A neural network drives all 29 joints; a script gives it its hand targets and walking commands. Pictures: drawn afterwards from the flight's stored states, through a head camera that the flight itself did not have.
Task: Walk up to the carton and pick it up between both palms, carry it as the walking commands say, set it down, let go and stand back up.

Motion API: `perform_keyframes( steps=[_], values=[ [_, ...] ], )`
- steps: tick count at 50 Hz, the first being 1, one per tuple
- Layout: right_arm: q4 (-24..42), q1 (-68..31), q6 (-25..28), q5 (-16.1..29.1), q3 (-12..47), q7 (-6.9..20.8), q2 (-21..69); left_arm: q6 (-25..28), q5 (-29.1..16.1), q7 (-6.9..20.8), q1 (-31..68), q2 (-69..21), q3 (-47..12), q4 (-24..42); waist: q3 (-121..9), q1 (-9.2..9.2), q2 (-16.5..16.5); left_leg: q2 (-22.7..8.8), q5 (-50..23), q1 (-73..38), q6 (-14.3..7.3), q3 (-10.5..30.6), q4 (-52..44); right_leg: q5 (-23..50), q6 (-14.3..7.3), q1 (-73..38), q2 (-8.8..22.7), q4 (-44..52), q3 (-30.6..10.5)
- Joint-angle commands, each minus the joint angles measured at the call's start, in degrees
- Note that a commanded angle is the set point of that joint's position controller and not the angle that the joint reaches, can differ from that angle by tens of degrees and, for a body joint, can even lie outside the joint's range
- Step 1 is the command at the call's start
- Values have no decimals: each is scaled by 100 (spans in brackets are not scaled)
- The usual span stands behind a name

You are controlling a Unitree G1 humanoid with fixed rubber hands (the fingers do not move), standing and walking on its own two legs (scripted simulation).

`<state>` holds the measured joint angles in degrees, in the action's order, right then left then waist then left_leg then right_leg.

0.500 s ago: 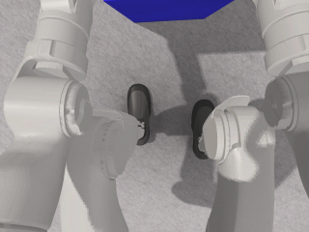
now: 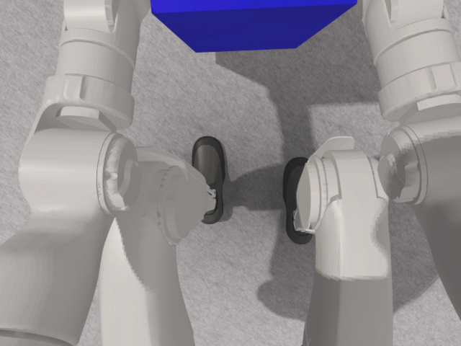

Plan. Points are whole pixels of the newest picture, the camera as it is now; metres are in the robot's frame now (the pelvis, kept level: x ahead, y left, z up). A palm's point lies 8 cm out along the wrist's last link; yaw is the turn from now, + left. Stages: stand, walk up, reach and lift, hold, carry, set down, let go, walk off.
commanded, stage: reach and lift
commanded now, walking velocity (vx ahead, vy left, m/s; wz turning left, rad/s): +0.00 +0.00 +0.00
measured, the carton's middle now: out of the picture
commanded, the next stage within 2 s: none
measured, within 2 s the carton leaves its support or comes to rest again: neither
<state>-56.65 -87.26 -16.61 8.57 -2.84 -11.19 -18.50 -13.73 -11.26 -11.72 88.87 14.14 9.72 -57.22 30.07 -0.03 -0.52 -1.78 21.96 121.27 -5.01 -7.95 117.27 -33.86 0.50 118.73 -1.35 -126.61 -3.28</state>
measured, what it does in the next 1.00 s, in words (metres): rises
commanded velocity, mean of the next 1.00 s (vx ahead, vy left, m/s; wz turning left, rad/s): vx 0.00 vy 0.00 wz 0.00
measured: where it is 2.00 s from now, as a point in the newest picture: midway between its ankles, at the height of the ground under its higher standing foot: (254, 205)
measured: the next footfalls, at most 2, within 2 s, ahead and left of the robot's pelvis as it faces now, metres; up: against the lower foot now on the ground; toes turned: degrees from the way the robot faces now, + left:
none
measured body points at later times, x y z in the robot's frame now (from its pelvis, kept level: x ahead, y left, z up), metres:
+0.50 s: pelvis -0.01 +0.00 +0.01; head +0.32 -0.04 +0.31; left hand +0.57 +0.11 -0.07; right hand +0.57 -0.17 -0.08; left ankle +0.18 +0.09 -0.35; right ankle +0.12 -0.12 -0.35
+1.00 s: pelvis -0.01 +0.00 +0.06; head +0.29 -0.03 +0.38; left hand +0.55 +0.12 +0.00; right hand +0.55 -0.17 +0.00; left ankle +0.18 +0.09 -0.35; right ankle +0.12 -0.12 -0.35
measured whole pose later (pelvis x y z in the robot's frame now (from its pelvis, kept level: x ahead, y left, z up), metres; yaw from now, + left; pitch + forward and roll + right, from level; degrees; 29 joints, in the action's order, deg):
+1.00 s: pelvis -0.01 +0.00 +0.06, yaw -4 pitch +15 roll +3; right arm -52.3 -83.3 -26.3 1.6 -5.1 -9.7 -13.7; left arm -26.2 0.4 -9.1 76.1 8.3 20.7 -40.9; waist 30.0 -1.2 1.7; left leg -0.7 24.8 100.3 -3.0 -6.0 110.3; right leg -33.7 0.0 98.6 -4.4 -117.7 -3.3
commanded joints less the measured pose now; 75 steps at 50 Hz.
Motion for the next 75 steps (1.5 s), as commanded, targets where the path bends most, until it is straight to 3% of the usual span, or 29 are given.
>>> perform_keyframes(
  steps=[1, 2, 4, 6, 9, 13, 15, 20, 22, 23, 24, 26, 28, 29, 30, 32, 36, 39, 45, 49, 51, 55, 57, 61, 62, 66, 68, 71, 75],
  values=[
    [2537, -4828, 340, 383, 1469, 2203, 6439, -224, 19, 1550, 3669, -6870, -1430, 1472, -11227, -326, 641, 1002, -666, -5560, 248, 1042, -605, 992, -218, -2633, -541, 1588, 558],
    [3087, -5165, 330, 501, 1473, 2210, 6358, -193, -66, 1523, 4003, -6882, -1517, 2378, -12281, -184, 507, 1058, -902, -6123, 257, 1103, -597, 1276, -187, -3068, -559, 1603, 582],
    [2089, -4536, 138, 248, 1206, 2245, 6478, -288, 8, 1578, 3947, -6864, -1309, 1816, -11223, -4, 515, 1010, -403, -5566, 254, 1138, -643, 918, -204, -2571, -513, 1683, 502],
    [3235, -5204, 225, 499, 1305, 2196, 6569, -315, -30, 1574, 4097, -6969, -1356, 2447, -12528, -303, 353, 1104, -994, -6179, 261, 909, -572, 1426, -203, -3348, -639, 1686, 493],
    [2584, -4893, 79, 426, 1243, 2225, 6901, -410, 15, 1585, 4179, -6862, -1324, 2175, -11958, -211, 757, 997, -383, -6010, 210, 1255, -817, 1031, -176, -2905, -608, 1685, 559],
    [2792, -4767, 47, 316, 1118, 2221, 7098, -407, -2, 1644, 4288, -7055, -1400, 2589, -12645, -207, 443, 1094, -941, -6130, 276, 951, -697, 1409, -216, -3466, -720, 1765, 510],
    [2870, -4898, -46, 506, 1334, 2217, 7263, -501, 122, 1619, 4134, -6964, -1347, 2621, -12906, -617, 526, 1082, -1028, -6154, 263, 873, -786, 1545, -138, -3784, -709, 1753, 455],
    [3020, -4926, -84, 358, 1197, 2090, 7208, -623, 32, 1726, 4148, -7109, -1273, 2645, -12939, -268, 738, 1080, -782, -5789, 269, 894, -840, 1355, -155, -4130, -692, 2077, 405],
    [3392, -4985, -146, 515, 1393, 2074, 7427, -704, 72, 1715, 4083, -7209, -1432, 2878, -13423, -615, 567, 1070, -924, -6143, 249, 878, -1005, 1584, -172, -4247, -743, 1965, 388],
    [3222, -4737, -253, 514, 1352, 2052, 7646, -674, 13, 1672, 4411, -6955, -1486, 3569, -13963, -513, 749, 1147, -1208, -6220, 280, 790, -986, 1768, -120, -4732, -782, 2162, 350],
    [2698, -4507, -303, 450, 1319, 2081, 7698, -751, 274, 1709, 4032, -6841, -1201, 2602, -13063, -644, 923, 1088, -660, -5736, 211, 783, -1088, 1376, -90, -4399, -745, 2181, 377],
    [3330, -5046, -273, 544, 1349, 2002, 7527, -844, 213, 1689, 4083, -7080, -1289, 2968, -13536, -697, 640, 1078, -571, -6032, 261, 748, -1247, 1273, -142, -4781, -765, 2307, 322],
    [2629, -4283, -447, 412, 1221, 2003, 7913, -839, 182, 1700, 4334, -7019, -1358, 3292, -13289, -645, 672, 1077, -554, -6023, 258, 767, -1327, 1279, -104, -4678, -765, 2374, 281],
    [2058, -3934, -446, 286, 1069, 2039, 7914, -875, 359, 1711, 3919, -7059, -1158, 2528, -12305, -789, 579, 1014, -233, -5693, 265, 712, -1394, 878, -131, -4244, -709, 2451, 253],
    [2679, -4267, -429, 358, 1132, 2075, 7931, -847, 248, 1724, 4203, -7059, -1328, 3210, -13003, -717, 614, 1067, -605, -6028, 275, 830, -1479, 1296, -131, -4516, -744, 2472, 284],
    [2700, -4694, -395, 481, 1225, 2061, 7830, -918, 410, 1695, 4118, -7137, -1146, 2798, -12709, -1010, 456, 1062, -436, -5967, 282, 811, -1483, 953, -171, -4170, -749, 2495, 211],
    [2823, -4424, -370, 247, 985, 2068, 7686, -998, 300, 1708, 3960, -7536, -1380, 2819, -13026, -514, 549, 1049, -328, -6656, 343, 1145, -1766, 1020, -159, -4072, -789, 2599, 377],
    [2765, -4237, -411, 272, 1067, 2109, 7923, -978, 616, 1752, 3479, -7509, -1053, 2504, -12718, -970, 570, 1042, -504, -6296, 295, 918, -1864, 1181, -126, -4405, -784, 2680, 307],
    [3395, -4628, -372, 476, 1249, 1983, 7837, -1110, 288, 1714, 3829, -7515, -1619, 3250, -13887, -652, 468, 1102, -701, -7095, 360, 1060, -2003, 1414, -108, -5128, -821, 2898, 280],
    [3245, -4485, -454, 558, 1254, 1985, 7923, -1168, 470, 1684, 3658, -7235, -1422, 3146, -13297, -1031, 463, 1075, -359, -7036, 321, 992, -2203, 1063, -97, -5014, -826, 3073, 190],
    [3072, -4356, -445, 317, 1083, 1965, 7802, -1215, 278, 1752, 3834, -7604, -1807, 3212, -13276, -376, 416, 1098, -51, -7162, 408, 1115, -2291, 929, -122, -4891, -828, 3188, 314],
    [2847, -4130, -533, 360, 1079, 2025, 7891, -1222, 330, 1678, 3699, -7453, -1676, 3401, -13385, -810, 304, 1022, 42, -7604, 418, 1191, -2531, 839, -170, -4978, -827, 3242, 210],
    [2690, -3946, -519, 297, 1001, 2067, 8056, -1250, 371, 1718, 3638, -7604, -1770, 3130, -13164, -552, 187, 1042, 79, -7534, 406, 1172, -2626, 780, -143, -4890, -838, 3450, 222],
    [3462, -4027, -462, 395, 1453, 1975, 8143, -1194, 286, 1701, 3330, -7662, -1775, 3489, -14099, -747, 663, 1159, -889, -7835, 358, 1092, -2493, 1450, -92, -5743, -882, 3538, 198],
    [3341, -4249, -487, 458, 1605, 1956, 7906, -1236, 364, 1717, 3108, -7453, -1778, 3211, -13646, -1050, 639, 1087, -595, -7473, 349, 1044, -2553, 1125, -116, -5487, -800, 3610, 63],
    [3188, -3619, -634, 375, 1449, 1987, 8068, -1276, 297, 1648, 3336, -7469, -1964, 3787, -13871, -780, 507, 1062, -447, -7985, 370, 1167, -2884, 1221, -85, -5920, -884, 3706, 168],
    [3228, -3894, -596, 529, 1505, 1932, 8174, -1309, 362, 1648, 3310, -7371, -1924, 3532, -13532, -1041, 448, 1030, -264, -8091, 339, 1253, -3014, 1036, -102, -5743, -848, 3731, 66],
    [2581, -3419, -606, 219, 1186, 1971, 7947, -1366, 405, 1652, 3060, -7662, -1913, 3127, -12754, -562, 306, 1028, 109, -7696, 409, 1249, -3069, 645, -146, -5441, -816, 4049, 84],
    [3035, -3491, -490, 308, 1342, 2054, 8127, -1286, 452, 1665, 2648, -7859, -1888, 3113, -13154, -883, 248, 1057, -203, -8211, 385, 1310, -3296, 884, -190, -5601, -796, 4137, 37]
  ],
)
